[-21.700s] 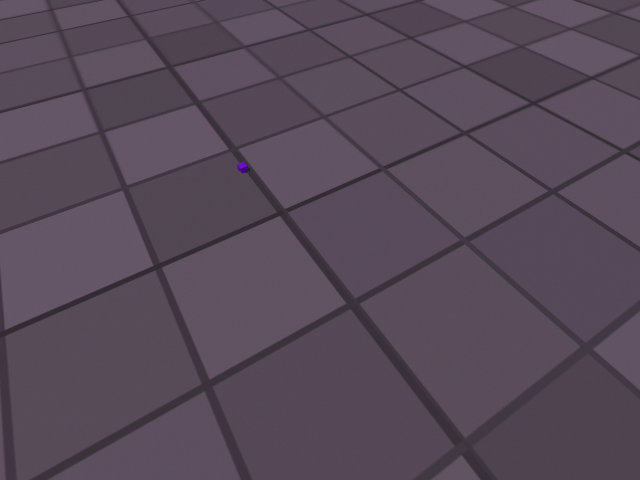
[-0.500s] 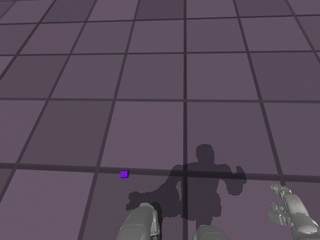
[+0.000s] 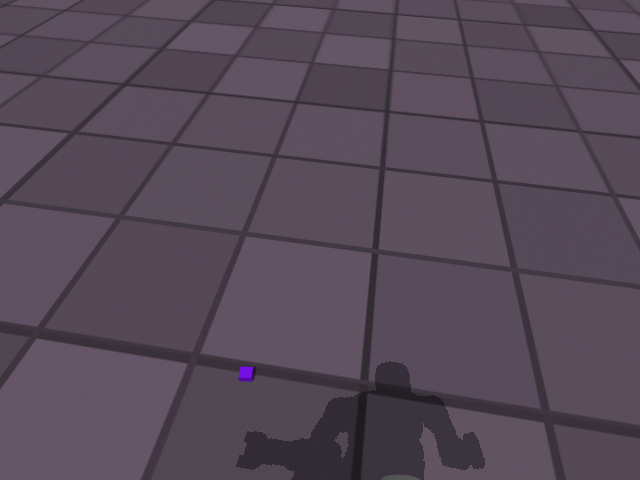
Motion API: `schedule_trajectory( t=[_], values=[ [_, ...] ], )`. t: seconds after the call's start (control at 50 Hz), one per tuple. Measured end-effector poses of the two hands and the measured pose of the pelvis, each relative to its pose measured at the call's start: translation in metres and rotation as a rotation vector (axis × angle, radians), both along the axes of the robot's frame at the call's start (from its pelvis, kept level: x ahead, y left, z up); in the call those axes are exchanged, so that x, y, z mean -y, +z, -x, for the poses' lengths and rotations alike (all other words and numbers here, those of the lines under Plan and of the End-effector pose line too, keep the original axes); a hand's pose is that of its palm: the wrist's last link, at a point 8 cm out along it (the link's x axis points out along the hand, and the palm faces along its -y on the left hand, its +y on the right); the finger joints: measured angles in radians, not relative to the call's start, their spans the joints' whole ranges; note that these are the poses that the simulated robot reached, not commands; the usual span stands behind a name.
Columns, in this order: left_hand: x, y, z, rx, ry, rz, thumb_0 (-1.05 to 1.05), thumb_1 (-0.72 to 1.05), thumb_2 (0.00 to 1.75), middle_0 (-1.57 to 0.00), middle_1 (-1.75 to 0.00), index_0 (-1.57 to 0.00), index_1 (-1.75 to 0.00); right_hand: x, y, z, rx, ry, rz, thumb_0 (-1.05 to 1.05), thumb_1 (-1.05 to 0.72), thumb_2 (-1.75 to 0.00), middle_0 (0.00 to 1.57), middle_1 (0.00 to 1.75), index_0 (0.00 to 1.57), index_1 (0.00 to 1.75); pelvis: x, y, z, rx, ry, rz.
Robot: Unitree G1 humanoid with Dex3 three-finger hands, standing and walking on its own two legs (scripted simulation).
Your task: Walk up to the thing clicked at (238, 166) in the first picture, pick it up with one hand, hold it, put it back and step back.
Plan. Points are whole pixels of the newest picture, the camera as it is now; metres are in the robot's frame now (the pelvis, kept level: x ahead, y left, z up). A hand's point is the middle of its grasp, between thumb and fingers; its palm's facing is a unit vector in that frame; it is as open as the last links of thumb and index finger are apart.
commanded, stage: walk up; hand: left
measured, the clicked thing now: (246, 374) +0.56 +0.24 -0.75
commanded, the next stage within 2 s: none
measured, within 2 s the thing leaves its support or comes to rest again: neither
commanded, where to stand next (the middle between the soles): +0.17 -0.01 m, yaw -3 degrees
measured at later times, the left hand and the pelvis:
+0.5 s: hand out of the picture +0.08 +0.24 -0.14, palm faces -0.03 -0.93 -0.36, open 7.4 cm; pelvis +0.01 -0.02 +0.00, yaw -1 degrees
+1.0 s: hand out of the picture +0.13 +0.24 -0.14, palm faces -0.07 -0.94 -0.32, open 7.4 cm; pelvis +0.02 -0.01 +0.01, yaw -3 degrees
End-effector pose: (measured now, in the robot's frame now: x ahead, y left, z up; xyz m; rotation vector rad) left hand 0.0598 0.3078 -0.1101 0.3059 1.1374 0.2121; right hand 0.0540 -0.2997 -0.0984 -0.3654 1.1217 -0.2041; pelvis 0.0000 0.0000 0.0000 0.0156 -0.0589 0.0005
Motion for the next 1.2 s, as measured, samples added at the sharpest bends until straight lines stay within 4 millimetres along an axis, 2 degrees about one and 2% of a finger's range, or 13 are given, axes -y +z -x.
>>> schedule_trajectory(
  t=[0.06,0.18,0.28,0.42,0.58,0.76,0.9,1.04,1.12,1.2],
  values=[
    [0.009,-0.002,-0.006,0.016,-0.021,0.012,0.01,0.90,0.90,-0.20,-0.30,-0.20,-0.30,0.010,0.004,-0.009,0.036,0.007,0.012,0.00,-0.90,-0.90,0.21,0.30,0.20,0.30,0.005,-0.001,0.003,0.005,-0.010,0.005],
    [0.023,-0.003,-0.004,0.022,-0.043,-0.008,0.01,0.90,0.90,-0.20,-0.30,-0.20,-0.30,0.030,-0.008,-0.021,0.046,-0.010,0.013,0.00,-0.90,-0.90,0.20,0.30,0.20,0.30,0.015,-0.009,0.010,0.009,-0.006,0.039],
    [0.021,0.001,0.002,-0.010,-0.030,-0.013,0.01,0.90,0.90,-0.21,-0.30,-0.20,-0.30,0.026,-0.015,-0.014,0.016,-0.009,-0.008,0.00,-0.90,-0.90,0.20,0.30,0.20,0.30,0.012,-0.006,0.011,-0.004,-0.006,0.009],
    [0.019,0.005,-0.002,-0.051,-0.012,-0.019,0.01,0.90,0.90,-0.20,-0.30,-0.20,-0.30,0.017,-0.020,-0.001,-0.077,-0.024,-0.054,0.00,-0.90,-0.90,0.20,0.30,0.20,0.30,0.019,0.001,-0.002,-0.021,-0.014,0.010],
    [0.025,0.008,-0.027,-0.064,-0.034,-0.011,0.01,0.90,0.90,-0.20,-0.30,-0.20,-0.30,0.015,-0.020,-0.009,-0.098,-0.052,-0.061,0.00,-0.90,-0.90,0.20,0.30,0.20,0.30,0.015,0.007,-0.010,-0.031,-0.022,0.007],
    [0.029,0.009,-0.061,-0.010,-0.058,0.013,0.01,0.90,0.90,-0.20,-0.30,-0.20,-0.30,0.014,-0.009,-0.024,-0.066,-0.072,-0.042,0.00,-0.90,-0.90,0.20,0.30,0.20,0.30,0.010,0.011,-0.014,-0.023,-0.032,0.007],
    [0.030,0.009,-0.068,-0.010,-0.070,0.023,0.01,0.90,0.90,-0.20,-0.30,-0.20,-0.30,0.012,-0.002,-0.030,-0.044,-0.084,-0.037,0.00,-0.90,-0.90,0.20,0.30,0.20,0.30,0.007,0.014,-0.015,-0.016,-0.043,0.009],
    [0.024,0.008,-0.060,-0.044,-0.087,0.012,0.01,0.90,0.90,-0.20,-0.30,-0.20,-0.30,0.015,-0.005,-0.024,-0.033,-0.102,-0.054,0.00,-0.90,-0.90,0.20,0.30,0.20,0.30,0.007,0.012,-0.021,-0.008,-0.066,0.004],
    [0.021,0.012,-0.061,-0.088,-0.099,-0.029,0.01,0.90,0.90,-0.20,-0.30,-0.20,-0.30,0.028,-0.014,-0.011,-0.060,-0.136,-0.066,0.00,-0.90,-0.90,0.20,0.30,0.20,0.30,0.018,0.008,-0.036,-0.008,-0.084,-0.010],
    [0.027,0.017,-0.066,-0.077,-0.078,-0.065,0.01,0.91,0.90,-0.20,-0.30,-0.20,-0.30,0.043,-0.027,-0.003,-0.153,-0.155,-0.069,0.00,-0.90,-0.90,0.20,0.30,0.20,0.30,0.030,0.004,-0.050,0.001,-0.068,0.024]
  ],
)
